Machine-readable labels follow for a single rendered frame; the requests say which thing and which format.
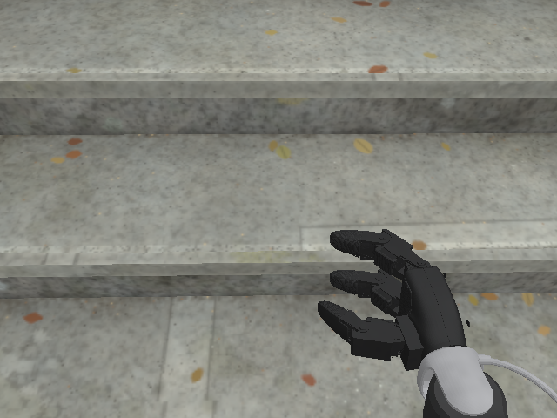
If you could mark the robot right forearm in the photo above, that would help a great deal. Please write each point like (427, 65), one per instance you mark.
(453, 384)

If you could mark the right robot hand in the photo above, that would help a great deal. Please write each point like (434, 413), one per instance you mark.
(427, 317)

